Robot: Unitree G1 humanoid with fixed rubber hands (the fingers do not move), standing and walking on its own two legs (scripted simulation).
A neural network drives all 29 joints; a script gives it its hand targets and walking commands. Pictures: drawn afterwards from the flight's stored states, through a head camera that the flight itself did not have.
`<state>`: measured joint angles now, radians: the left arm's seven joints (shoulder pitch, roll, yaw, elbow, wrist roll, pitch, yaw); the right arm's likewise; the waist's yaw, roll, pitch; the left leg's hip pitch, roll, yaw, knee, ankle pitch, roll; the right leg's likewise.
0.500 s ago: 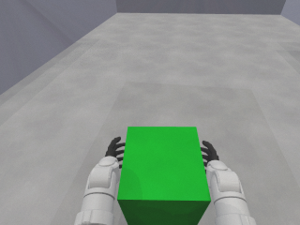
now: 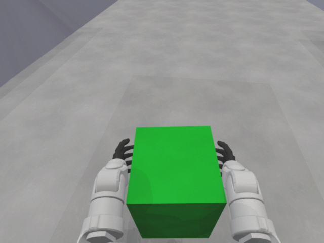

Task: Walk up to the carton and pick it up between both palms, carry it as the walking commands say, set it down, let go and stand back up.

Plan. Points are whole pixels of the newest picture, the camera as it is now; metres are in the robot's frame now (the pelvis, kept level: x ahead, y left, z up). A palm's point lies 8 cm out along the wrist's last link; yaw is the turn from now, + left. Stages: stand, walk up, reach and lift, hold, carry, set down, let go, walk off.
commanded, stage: reach and lift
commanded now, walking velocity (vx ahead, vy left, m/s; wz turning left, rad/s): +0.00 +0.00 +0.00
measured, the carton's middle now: (174, 185) +0.28 +0.00 -0.02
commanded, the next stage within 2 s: hold in 0.54 s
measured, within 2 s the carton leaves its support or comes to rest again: neither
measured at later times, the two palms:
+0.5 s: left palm (116, 164) +0.30 +0.15 +0.05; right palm (226, 170) +0.30 -0.13 +0.04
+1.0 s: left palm (117, 172) +0.28 +0.14 +0.05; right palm (230, 175) +0.28 -0.14 +0.04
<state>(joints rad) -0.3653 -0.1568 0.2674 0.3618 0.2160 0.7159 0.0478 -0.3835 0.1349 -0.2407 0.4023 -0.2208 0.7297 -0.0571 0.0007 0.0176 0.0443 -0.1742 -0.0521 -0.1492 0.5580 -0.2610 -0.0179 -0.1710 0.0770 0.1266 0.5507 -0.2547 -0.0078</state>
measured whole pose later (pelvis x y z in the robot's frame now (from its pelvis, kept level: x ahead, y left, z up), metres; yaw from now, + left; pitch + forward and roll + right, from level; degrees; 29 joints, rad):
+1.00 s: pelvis +0.01 +0.00 +0.00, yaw +0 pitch -9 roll +0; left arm -0.23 -0.15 0.17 0.28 0.20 0.76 0.05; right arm -0.24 0.15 -0.19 0.30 -0.22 0.77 -0.06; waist 0.01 0.01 0.00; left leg -0.10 -0.06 -0.15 0.50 -0.24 -0.01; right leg -0.11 0.06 0.12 0.51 -0.25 -0.01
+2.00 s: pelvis +0.17 +0.05 -0.01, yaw +2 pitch +4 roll +1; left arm -0.25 -0.15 0.16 -0.21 0.04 1.15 0.17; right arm -0.27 0.16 -0.14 -0.15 -0.05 1.16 -0.18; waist 0.01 -0.01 -0.15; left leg -0.36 -0.03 0.13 0.59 -0.29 0.06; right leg -0.23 -0.10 -0.08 0.60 -0.43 0.05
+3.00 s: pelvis +0.43 +0.02 -0.05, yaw +7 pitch +3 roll +2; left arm -0.02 -0.13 0.01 -0.27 0.02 1.05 0.14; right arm 0.02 0.13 -0.04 -0.34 -0.06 1.10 -0.19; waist -0.04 0.02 -0.06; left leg -0.30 0.03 0.05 1.09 -0.63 0.00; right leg -0.21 -0.03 -0.24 0.88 -0.73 -0.07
